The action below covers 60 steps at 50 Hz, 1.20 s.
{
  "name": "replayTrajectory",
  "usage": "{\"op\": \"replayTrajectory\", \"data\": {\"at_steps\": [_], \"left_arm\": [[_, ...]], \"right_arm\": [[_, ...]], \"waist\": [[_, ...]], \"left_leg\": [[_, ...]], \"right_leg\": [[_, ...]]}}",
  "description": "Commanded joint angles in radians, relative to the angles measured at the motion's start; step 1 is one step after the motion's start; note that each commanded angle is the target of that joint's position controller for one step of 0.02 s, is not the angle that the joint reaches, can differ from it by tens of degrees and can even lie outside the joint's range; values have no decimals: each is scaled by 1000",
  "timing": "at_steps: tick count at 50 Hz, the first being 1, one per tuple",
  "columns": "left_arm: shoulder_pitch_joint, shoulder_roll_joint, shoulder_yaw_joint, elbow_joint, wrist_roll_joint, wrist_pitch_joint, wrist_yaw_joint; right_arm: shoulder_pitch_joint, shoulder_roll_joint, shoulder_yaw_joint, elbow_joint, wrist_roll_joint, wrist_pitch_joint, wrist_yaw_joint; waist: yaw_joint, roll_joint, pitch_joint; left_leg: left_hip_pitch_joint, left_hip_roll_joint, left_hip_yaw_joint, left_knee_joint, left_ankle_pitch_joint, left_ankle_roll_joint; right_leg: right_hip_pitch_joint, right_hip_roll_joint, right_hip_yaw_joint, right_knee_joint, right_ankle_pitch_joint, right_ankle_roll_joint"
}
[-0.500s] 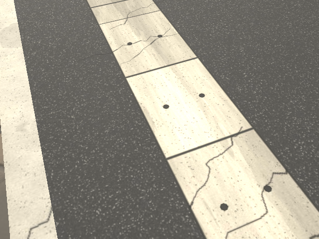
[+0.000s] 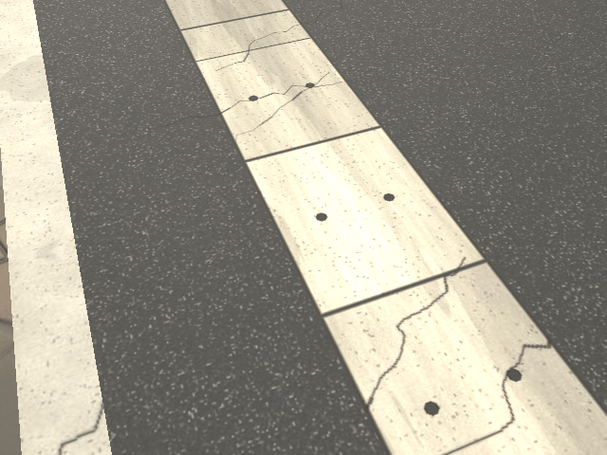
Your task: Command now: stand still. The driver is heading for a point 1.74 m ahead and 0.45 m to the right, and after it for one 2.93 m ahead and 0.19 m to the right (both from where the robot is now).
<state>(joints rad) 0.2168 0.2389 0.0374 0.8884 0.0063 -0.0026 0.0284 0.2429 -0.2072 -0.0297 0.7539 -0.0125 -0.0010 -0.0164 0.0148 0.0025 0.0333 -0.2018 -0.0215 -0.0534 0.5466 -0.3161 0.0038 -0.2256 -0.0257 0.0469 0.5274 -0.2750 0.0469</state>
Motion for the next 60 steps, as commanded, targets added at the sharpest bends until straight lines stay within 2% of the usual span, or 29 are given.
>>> {"op": "replayTrajectory", "data": {"at_steps": [1, 14, 24, 25, 27, 28, 30, 31, 32, 33, 34, 35, 36, 37, 38, 39, 40, 41, 42, 43, 45, 48, 51, 54, 56, 57, 58, 59, 60], "left_arm": [[0, 104, 22, -22, -2, -9, 8], [18, 93, 18, 94, -6, 3, 19], [32, 80, 11, 157, -6, 7, 23], [50, 68, 8, 171, -7, 9, 23], [47, 69, 9, 172, -17, 8, 25], [26, 68, 9, 159, -17, -1, 24], [-5, 28, -2, 131, -22, -36, 7], [-10, 32, -1, 124, -27, -53, -2], [0, 32, -1, 121, -35, -66, -12], [34, 27, -2, 130, -40, -78, -20], [120, 25, 2, 164, -38, -87, -24], [205, 43, 12, 207, -27, -88, -26], [327, 100, 29, 237, -18, -88, -25], [428, 230, 54, 241, -18, -95, -38], [366, 188, 35, 225, -1, -108, -41], [287, 128, 19, 194, -8, -116, -40], [242, 108, 11, 175, -11, -119, -43], [218, 102, 6, 164, -14, -116, -46], [224, 70, -5, 163, -11, -111, -45], [256, 48, -13, 169, -7, -103, -41], [299, 61, -15, 173, -4, -91, -29], [298, 100, -13, 155, 1, -79, -11], [331, 129, -4, 157, -9, -80, -5], [330, 137, 6, 160, -23, -78, -3], [305, 157, 16, 150, -19, -70, -4], [291, 168, 22, 143, -13, -63, -5], [276, 161, 19, 133, -4, -53, -6], [270, 138, 7, 106, 9, -51, -9], [407, -27, -36, 96, 2, -73, -23]], "right_arm": [[7, -104, -27, -42, 1, -13, -4], [46, -104, -24, 64, 7, -16, -13], [71, -100, -16, 145, 10, -15, -18], [89, -95, -15, 161, 10, -12, -20], [99, -137, -28, 168, 21, -5, -26], [112, -154, -32, 167, 25, -7, -27], [156, -207, -49, 178, 35, -25, -23], [148, -212, -53, 179, 40, -34, -22], [115, -203, -50, 169, 38, -41, -19], [68, -191, -46, 156, 43, -43, -15], [6, -184, -43, 141, 52, -40, -12], [-21, -167, -39, 128, 49, -39, -11], [-41, -104, -22, 114, 36, -47, -7], [-55, -76, -17, 68, 39, -65, -14], [-48, -109, -25, 70, 62, -79, -13], [-31, -114, -25, 79, 71, -91, -1], [-15, -114, -26, 99, 62, -100, 7], [-32, -128, -34, 100, 49, -108, 10], [-60, -140, -41, 95, 39, -110, 16], [-67, -131, -42, 97, 36, -109, 24], [-109, -92, -33, 85, 35, -101, 35], [-256, -53, -11, 29, 36, -97, 40], [-343, -66, -4, -4, 44, -97, 51], [-379, -96, -7, -30, 47, -101, 63], [-324, -135, -23, -25, 44, -106, 66], [-236, -165, -39, -3, 43, -106, 62], [-65, -204, -64, 50, 48, -102, 54], [125, -260, -83, 93, 40, -96, 42], [221, -337, -97, 125, 23, -91, 47]], "waist": [[-3, 9, -21], [0, 6, 0], [-1, 3, 14], [-1, 10, -8], [-13, 54, 39], [-25, 87, 82], [-42, 202, 122], [-39, 203, 147], [-18, 195, 158], [13, 182, 154], [65, 151, 131], [89, 92, 101], [122, -88, 35], [136, -328, 7], [93, -235, 52], [56, -145, 116], [38, -111, 115], [29, -83, 115], [32, -84, 100], [37, -95, 78], [46, -97, 65], [67, -81, 95], [78, -102, 121], [50, -99, 134], [-3, -114, 72], [-55, -134, 1], [-138, -129, -103], [-208, -62, -234], [-130, 231, -418]], "left_leg": [[-37, 50, -50, -115, 173, 19], [-31, 37, -26, -128, 185, 11], [-32, 31, -14, -142, 172, 8], [-23, 23, -9, -154, 63, 12], [-66, 37, -55, -192, -322, 57], [-90, 85, -128, -240, -462, 92], [-81, 249, -364, -361, -579, 187], [-112, 297, -433, -391, -553, 222], [-122, 307, -432, -388, -502, 224], [-141, 284, -375, -361, -437, 201], [-212, 223, -274, -309, -361, 158], [-269, 144, -172, -195, -247, 117], [-359, 48, -28, 99, -128, 57], [-534, -48, 56, 364, -208, 19], [-603, 1, -35, 558, -245, 33], [-663, 53, -60, 629, -142, 54], [-666, 85, -40, 628, -46, 68], [-671, 110, -25, 590, 29, 70], [-639, 127, -8, 548, 83, 65], [-611, 128, 17, 519, 120, 55], [-602, 121, 56, 445, 168, 27], [-530, 96, 89, 225, 267, -2], [-436, 68, 107, 86, 337, 1], [-414, 67, 81, 9, 331, 39], [-304, 33, 96, -9, 284, 73], [-178, 0, 117, 1, 257, 94], [36, -24, 132, -10, 258, 123], [357, 126, -43, 11, 199, 180], [679, 395, -569, -125, -97, 354]], "right_leg": [[30, -11, 9, -63, 152, -13], [38, -4, 3, -82, 154, -17], [37, 3, -5, -96, 146, -19], [43, 19, -24, -90, 55, -21], [-38, 70, -77, -10, -227, -42], [-109, 74, -84, 40, -292, -53], [-202, 60, -96, 216, -196, -66], [-212, 25, -62, 265, -177, -84], [-207, 8, -51, 246, -204, -104], [-140, 1, -57, 142, -205, -125], [35, 20, -82, -18, -117, -137], [178, 40, -70, -76, -22, -120], [314, -104, 153, -181, -101, -146], [388, -315, 579, -356, -260, -278], [324, -381, 706, -394, -345, -336], [300, -352, 606, -389, -337, -316], [296, -298, 483, -390, -264, -275], [303, -269, 396, -396, -144, -245], [299, -233, 306, -399, -9, -219], [306, -200, 234, -398, 102, -208], [307, -177, 151, -396, 261, -214], [216, -157, 81, -426, 298, -217], [176, -173, 57, -454, 285, -223], [256, -218, 42, -423, 370, -209], [314, -231, 21, -320, 646, -187], [322, -222, 4, -205, 840, -174], [274, -181, -27, -8, 933, -149], [46, -138, -41, 285, 696, -123], [-322, 71, -41, 686, -19, -56]]}}
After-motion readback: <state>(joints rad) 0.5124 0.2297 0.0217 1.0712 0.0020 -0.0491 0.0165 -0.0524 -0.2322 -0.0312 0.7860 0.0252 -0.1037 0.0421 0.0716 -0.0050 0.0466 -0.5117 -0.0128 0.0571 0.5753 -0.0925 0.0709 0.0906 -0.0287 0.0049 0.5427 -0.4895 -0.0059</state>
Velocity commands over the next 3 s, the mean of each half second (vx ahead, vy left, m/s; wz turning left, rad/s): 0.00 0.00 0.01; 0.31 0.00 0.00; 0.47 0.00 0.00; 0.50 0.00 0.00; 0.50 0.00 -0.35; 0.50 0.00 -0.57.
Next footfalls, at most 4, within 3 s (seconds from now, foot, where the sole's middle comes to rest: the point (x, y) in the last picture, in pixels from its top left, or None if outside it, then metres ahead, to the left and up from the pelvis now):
1.18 left None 0.42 0.10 -0.77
1.72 right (380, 368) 0.73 -0.14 -0.77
2.26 left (288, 266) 1.03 0.09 -0.77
2.78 right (399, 217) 1.23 -0.24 -0.77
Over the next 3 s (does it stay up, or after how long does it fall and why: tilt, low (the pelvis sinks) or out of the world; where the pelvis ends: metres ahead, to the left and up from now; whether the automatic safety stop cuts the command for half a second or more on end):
stays up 1.21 -0.15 0.01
